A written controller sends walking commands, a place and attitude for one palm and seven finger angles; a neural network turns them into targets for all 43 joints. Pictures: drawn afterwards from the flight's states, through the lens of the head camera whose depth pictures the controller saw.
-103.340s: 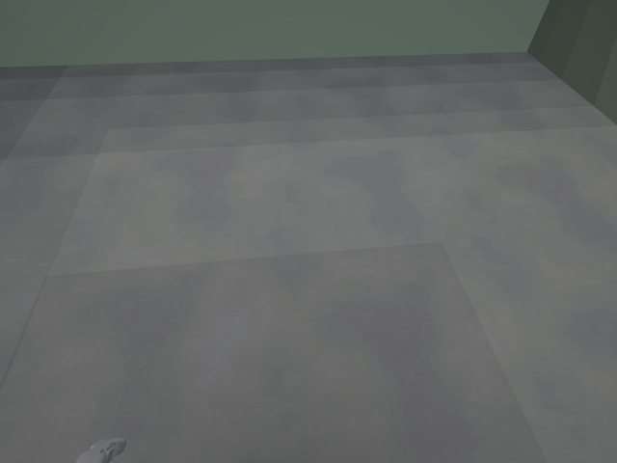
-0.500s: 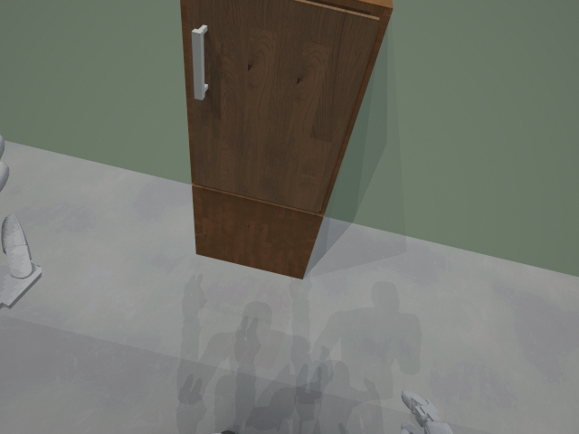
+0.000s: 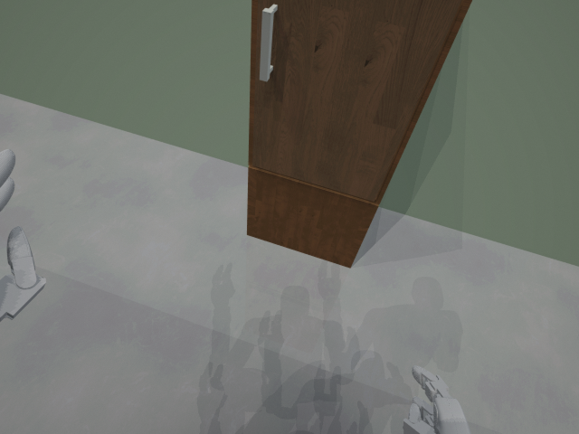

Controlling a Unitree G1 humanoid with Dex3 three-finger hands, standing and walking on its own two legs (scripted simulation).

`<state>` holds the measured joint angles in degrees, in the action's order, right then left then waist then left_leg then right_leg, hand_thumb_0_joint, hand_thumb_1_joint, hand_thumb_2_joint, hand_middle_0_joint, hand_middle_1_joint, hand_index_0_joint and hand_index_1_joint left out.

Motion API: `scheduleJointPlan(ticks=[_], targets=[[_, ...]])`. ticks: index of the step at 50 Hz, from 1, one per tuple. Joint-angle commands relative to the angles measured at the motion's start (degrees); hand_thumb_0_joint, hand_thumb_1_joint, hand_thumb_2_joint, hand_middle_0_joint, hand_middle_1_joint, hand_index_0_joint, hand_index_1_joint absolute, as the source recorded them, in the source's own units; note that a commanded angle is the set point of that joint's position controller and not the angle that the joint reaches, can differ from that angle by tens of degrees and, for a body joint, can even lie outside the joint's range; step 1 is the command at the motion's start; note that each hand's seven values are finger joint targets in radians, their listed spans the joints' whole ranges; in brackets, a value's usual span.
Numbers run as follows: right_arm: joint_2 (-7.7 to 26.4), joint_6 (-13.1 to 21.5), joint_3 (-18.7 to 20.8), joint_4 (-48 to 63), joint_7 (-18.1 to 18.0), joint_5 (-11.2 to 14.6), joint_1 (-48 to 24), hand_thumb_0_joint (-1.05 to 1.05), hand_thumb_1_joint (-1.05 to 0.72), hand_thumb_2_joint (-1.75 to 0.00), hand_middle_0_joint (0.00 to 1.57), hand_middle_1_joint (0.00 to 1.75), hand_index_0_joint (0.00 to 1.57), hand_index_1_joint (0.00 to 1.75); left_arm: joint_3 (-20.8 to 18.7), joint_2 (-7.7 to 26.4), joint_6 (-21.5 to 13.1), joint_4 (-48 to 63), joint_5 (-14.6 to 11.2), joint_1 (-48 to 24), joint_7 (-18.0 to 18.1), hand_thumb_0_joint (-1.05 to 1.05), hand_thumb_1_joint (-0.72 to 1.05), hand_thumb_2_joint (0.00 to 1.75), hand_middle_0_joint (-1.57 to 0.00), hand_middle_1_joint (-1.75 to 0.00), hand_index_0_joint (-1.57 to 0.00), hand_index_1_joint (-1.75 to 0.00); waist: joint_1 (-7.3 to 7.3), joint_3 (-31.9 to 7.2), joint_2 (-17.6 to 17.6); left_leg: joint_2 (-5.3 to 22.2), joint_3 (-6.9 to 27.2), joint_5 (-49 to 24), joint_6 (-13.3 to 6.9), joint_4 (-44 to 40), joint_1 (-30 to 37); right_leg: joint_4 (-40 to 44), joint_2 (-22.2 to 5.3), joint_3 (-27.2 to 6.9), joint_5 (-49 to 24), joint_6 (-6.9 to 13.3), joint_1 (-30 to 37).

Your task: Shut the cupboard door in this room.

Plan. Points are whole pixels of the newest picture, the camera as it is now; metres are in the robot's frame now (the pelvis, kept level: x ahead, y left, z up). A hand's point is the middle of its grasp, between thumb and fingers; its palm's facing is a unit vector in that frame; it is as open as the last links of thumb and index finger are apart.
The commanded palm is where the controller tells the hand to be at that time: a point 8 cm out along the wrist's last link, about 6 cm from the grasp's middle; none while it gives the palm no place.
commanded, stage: stop stepping back and stand still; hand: left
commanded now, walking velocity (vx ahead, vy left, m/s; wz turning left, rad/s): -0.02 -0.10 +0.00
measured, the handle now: (269, 43) +0.91 +0.10 +0.10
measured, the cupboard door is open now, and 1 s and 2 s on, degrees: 0 0 0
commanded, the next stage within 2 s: let the arm hang, fingers relaxed in 0.04 s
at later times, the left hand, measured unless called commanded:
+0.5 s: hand out of the picture +0.07 +0.17 -0.16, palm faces +0.11 -0.98 -0.16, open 6.8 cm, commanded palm none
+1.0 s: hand out of the picture -0.02 +0.21 -0.16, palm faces +0.05 -0.98 -0.18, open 7.4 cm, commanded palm none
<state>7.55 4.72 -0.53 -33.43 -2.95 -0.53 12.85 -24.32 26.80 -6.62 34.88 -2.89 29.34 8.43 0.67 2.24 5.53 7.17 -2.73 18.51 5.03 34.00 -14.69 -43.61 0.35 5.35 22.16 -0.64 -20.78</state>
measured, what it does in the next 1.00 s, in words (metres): steps on the spot: left foot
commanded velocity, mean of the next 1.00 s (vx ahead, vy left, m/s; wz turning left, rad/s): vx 0.00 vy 0.00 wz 0.00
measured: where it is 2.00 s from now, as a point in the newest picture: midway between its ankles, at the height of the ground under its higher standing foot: outside the picture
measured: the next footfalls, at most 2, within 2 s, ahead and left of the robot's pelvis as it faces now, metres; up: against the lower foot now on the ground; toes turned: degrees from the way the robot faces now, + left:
left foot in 0.36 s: +0.08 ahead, +0.16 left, +0.00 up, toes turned +7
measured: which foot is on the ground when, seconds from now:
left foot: down 0.00-0.08, up 0.10-0.34, down 0.36-1.00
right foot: down 0.00-1.00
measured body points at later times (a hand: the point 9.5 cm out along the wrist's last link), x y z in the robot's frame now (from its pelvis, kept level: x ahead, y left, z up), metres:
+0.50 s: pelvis +0.00 +0.00 +0.00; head +0.01 +0.02 +0.45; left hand +0.07 +0.23 -0.14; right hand +0.06 -0.24 -0.13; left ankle +0.04 +0.15 -0.73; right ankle +0.02 -0.08 -0.73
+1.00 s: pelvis +0.00 +0.04 +0.02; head -0.01 +0.04 +0.47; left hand -0.02 +0.26 -0.14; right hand -0.03 -0.15 -0.15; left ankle +0.04 +0.15 -0.73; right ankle +0.03 -0.08 -0.73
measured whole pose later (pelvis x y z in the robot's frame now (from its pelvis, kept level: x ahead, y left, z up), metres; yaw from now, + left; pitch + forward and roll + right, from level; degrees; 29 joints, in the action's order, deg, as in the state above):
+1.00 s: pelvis +0.00 +0.04 +0.02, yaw +1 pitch -3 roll +0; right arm 5.8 -1.6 -0.2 -63.7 -1.5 -1.0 20.1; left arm -0.8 7.5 1.0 -65.2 1.0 18.7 1.7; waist 0.8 1.0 -0.8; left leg 2.1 -6.0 9.7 -0.9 24.0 -11.7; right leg -23.5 -2.6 5.8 10.8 -0.3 -10.1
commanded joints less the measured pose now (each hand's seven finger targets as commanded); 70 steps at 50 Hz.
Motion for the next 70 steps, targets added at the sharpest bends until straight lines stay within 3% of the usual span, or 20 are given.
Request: scheduleJointPlan(ticks=[1,3,4,5,6,7,8,10,12,14,16,17,19,22,25,27,30,36,51,70], targets=[[11.05,3.14,4.59,8.08,1.26,0.75,-2.75,0.00,-0.90,-0.90,0.20,0.30,0.20,0.30,-12.08,11.08,-7.01,15.10,-0.63,2.38,1.15,0.00,0.90,0.90,-0.20,-0.30,-0.20,-0.30,-1.06,-8.85,-27.27,6.73,0.26,-26.68,-7.21,-4.59,-1.13,13.47,1.94,1.35,-10.92,-0.22,12.20],[10.48,2.38,4.57,8.21,1.59,1.59,-1.36,0.00,-0.90,-0.90,0.20,0.30,0.20,0.30,-12.07,9.07,-5.90,5.09,-0.61,7.96,0.99,0.00,0.90,0.90,-0.20,-0.30,-0.20,-0.30,-0.72,-11.20,-12.36,2.09,-3.10,-13.86,-5.68,5.56,-7.20,17.79,-1.95,-3.82,-18.01,1.90,19.75],[10.12,1.81,4.61,8.52,1.49,1.95,-1.03,0.00,-0.90,-0.90,0.20,0.30,0.20,0.30,-11.85,9.64,-5.47,3.21,-0.47,7.83,1.30,0.00,0.90,0.90,-0.20,-0.30,-0.20,-0.30,0.02,-12.63,-1.07,-2.76,-3.90,-3.89,-4.45,13.79,-13.40,18.52,-9.45,-15.80,-28.15,5.92,22.80],[10.05,1.30,4.80,8.32,1.37,2.50,-1.20,0.00,-0.90,-0.90,0.20,0.30,0.20,0.30,-10.94,8.52,-5.09,1.13,-1.00,8.27,1.48,0.00,0.90,0.90,-0.20,-0.30,-0.20,-0.30,-0.17,-12.75,7.30,-6.17,-0.64,11.71,-3.57,22.42,-16.71,22.68,-16.65,-25.35,-33.89,9.53,21.49],[9.98,0.62,4.76,7.30,1.01,2.66,-2.37,0.00,-0.90,-0.90,0.20,0.30,0.20,0.30,-10.01,7.52,-5.17,-0.02,-0.98,8.42,1.87,0.00,0.90,0.90,-0.20,-0.30,-0.20,-0.30,-0.20,-12.20,8.00,-5.01,3.04,13.57,-3.96,27.50,-16.72,24.15,-17.92,-24.92,-33.06,8.61,20.16],[14.07,3.09,3.97,-0.48,4.99,0.48,-7.11,0.00,-0.90,-0.90,0.20,0.30,0.20,0.30,14.82,-4.44,2.85,-35.53,6.46,-1.32,-5.38,0.00,0.90,0.90,-0.20,-0.30,-0.20,-0.30,-0.69,-8.06,1.99,2.79,6.44,18.43,-5.28,29.90,-26.66,14.13,-24.62,-12.03,-48.31,10.66,18.00],[10.02,1.52,4.89,-0.76,4.30,0.33,-4.09,0.00,-0.90,-0.90,0.20,0.30,0.20,0.30,16.08,-7.46,6.04,-37.27,6.13,-1.33,-6.89,0.00,0.90,0.90,-0.20,-0.30,-0.20,-0.30,0.63,-11.21,1.69,-1.06,5.82,17.73,-4.67,26.00,-21.64,11.02,-20.47,-14.58,-52.11,11.98,15.26],[9.21,-3.21,2.11,-1.10,3.69,1.23,-0.45,0.00,-0.90,-0.90,0.20,0.30,0.20,0.30,17.19,-6.63,6.67,-38.97,4.76,-5.28,-7.87,0.00,0.90,0.90,-0.20,-0.30,-0.20,-0.30,1.48,-7.71,5.21,-3.80,-0.82,9.56,-3.77,15.12,-13.00,10.54,-15.13,-4.84,-49.99,9.39,10.18],[9.19,-5.23,1.78,-1.16,3.60,0.39,-0.17,0.00,-0.90,-0.90,0.20,0.30,0.20,0.30,18.91,-6.29,7.18,-44.19,4.42,-9.50,-8.04,0.00,0.90,0.90,-0.20,-0.30,-0.20,-0.30,1.64,-4.87,13.03,-6.59,-3.00,4.35,-3.82,9.53,-8.77,11.28,-12.56,-2.84,-47.27,7.36,7.50],[9.92,-6.04,1.90,-2.39,3.67,-0.54,0.28,0.00,-0.90,-0.90,0.20,0.30,0.20,0.30,19.85,-5.85,7.13,-51.58,4.24,-10.86,-8.03,0.00,0.90,0.90,-0.20,-0.30,-0.20,-0.30,1.32,-5.06,14.04,-6.34,-2.13,-0.31,-4.30,3.74,-4.44,11.54,-12.21,-3.05,-41.62,5.72,7.27],[11.73,-6.13,2.20,-4.56,3.52,-1.31,0.91,0.00,-0.90,-0.90,0.20,0.30,0.20,0.30,20.43,-6.08,7.11,-58.93,4.19,-11.56,-7.95,0.00,0.90,0.90,-0.20,-0.30,-0.20,-0.30,1.48,-6.37,8.41,-3.22,2.71,-15.62,-5.84,-0.56,1.99,12.18,-10.76,-3.83,-25.76,3.18,3.43],[12.99,-5.94,2.18,-5.53,3.26,-1.61,0.15,0.00,-0.90,-0.90,0.20,0.30,0.20,0.30,20.77,-7.00,7.26,-61.58,4.06,-11.55,-7.86,0.00,0.90,0.90,-0.20,-0.30,-0.20,-0.30,0.68,-6.58,2.70,-0.44,5.59,-17.96,-7.23,-2.79,2.35,12.88,-8.78,-3.86,-17.06,1.75,2.67],[13.02,-6.08,1.52,-7.75,3.04,-1.78,-2.49,0.00,-0.90,-0.90,0.20,0.30,0.20,0.30,21.39,-7.80,7.25,-66.82,4.11,-12.45,-7.66,0.00,0.90,0.90,-0.20,-0.30,-0.20,-0.30,-0.40,-3.94,-4.21,0.64,6.37,-6.70,-7.41,-6.84,-3.40,19.39,-6.70,-5.85,-0.40,0.94,5.49],[9.02,-6.62,1.10,-12.93,2.56,-1.42,-0.53,0.00,-0.90,-0.90,0.20,0.30,0.20,0.30,21.16,-6.69,7.28,-76.39,3.74,-14.07,-7.47,0.00,0.90,0.90,-0.20,-0.30,-0.20,-0.30,0.84,1.67,-13.66,-2.83,2.87,-1.37,-5.39,-5.35,-1.47,24.41,-8.90,-9.19,5.66,3.84,-0.12],[7.51,-6.26,1.52,-15.42,2.05,-1.59,2.24,0.00,-0.90,-0.90,0.20,0.30,0.20,0.30,20.68,-9.40,6.75,-80.93,3.85,-11.93,-7.24,0.00,0.90,0.90,-0.20,-0.30,-0.20,-0.30,0.29,-2.07,-18.02,-1.95,3.52,-1.42,-5.57,-8.18,-1.37,25.35,-8.05,-7.61,-0.21,3.62,5.61],[7.13,-6.11,1.57,-17.23,1.89,-1.30,3.16,0.00,-0.90,-0.90,0.20,0.30,0.20,0.30,21.07,-9.41,6.49,-83.97,3.69,-11.90,-7.27,0.00,0.90,0.90,-0.20,-0.30,-0.20,-0.30,0.04,-2.76,-15.99,-1.73,3.14,-2.10,-5.25,-8.99,-1.26,26.38,-8.19,-7.65,-1.64,3.74,7.69],[7.38,-5.88,1.69,-19.76,1.67,-0.94,5.42,0.00,-0.90,-0.90,0.20,0.30,0.20,0.30,21.54,-9.99,6.37,-87.88,3.66,-12.61,-7.32,0.00,0.90,0.90,-0.20,-0.30,-0.20,-0.30,0.21,-1.40,-8.03,-0.91,3.30,-4.25,-5.32,-10.75,0.27,27.70,-7.87,-6.46,-2.77,3.40,7.75],[6.52,-5.58,1.43,-24.56,1.45,-0.68,8.23,0.00,-0.90,-0.90,0.20,0.30,0.20,0.30,22.15,-11.19,6.42,-93.88,3.50,-10.84,-7.05,0.00,0.90,0.90,-0.20,-0.30,-0.20,-0.30,0.10,2.14,-4.23,-0.76,2.79,-4.32,-5.62,-14.00,1.33,28.52,-7.31,-5.68,-2.62,2.80,6.77],[3.93,-5.34,1.60,-29.33,1.01,-0.59,10.92,0.00,-0.90,-0.90,0.20,0.30,0.20,0.30,22.49,-14.65,6.75,-99.46,3.82,-6.27,-6.40,0.00,0.90,0.90,-0.20,-0.30,-0.20,-0.30,-0.43,5.01,-7.16,-1.07,3.56,2.91,-6.51,-18.85,-1.67,25.56,-5.63,-4.48,-4.46,1.61,7.10],[3.68,-4.66,1.66,-29.62,0.84,-0.25,10.83,0.00,-0.90,-0.90,0.20,0.30,0.20,0.30,22.82,-15.96,6.24,-100.61,3.95,-4.74,-6.16,0.00,0.90,0.90,-0.20,-0.30,-0.20,-0.30,-0.14,4.14,-7.41,-0.77,3.36,-0.81,-6.82,-19.17,0.98,24.42,-5.93,-4.55,-9.68,1.26,7.78]])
